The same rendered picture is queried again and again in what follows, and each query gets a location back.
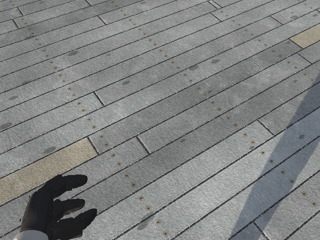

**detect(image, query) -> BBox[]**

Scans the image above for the robot left forearm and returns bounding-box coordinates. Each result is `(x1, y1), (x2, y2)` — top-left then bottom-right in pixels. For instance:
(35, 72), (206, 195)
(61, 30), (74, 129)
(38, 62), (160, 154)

(13, 230), (49, 240)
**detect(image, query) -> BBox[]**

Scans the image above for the left robot hand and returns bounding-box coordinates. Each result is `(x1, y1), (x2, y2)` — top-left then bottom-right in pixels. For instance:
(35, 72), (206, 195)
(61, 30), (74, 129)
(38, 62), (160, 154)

(19, 174), (97, 240)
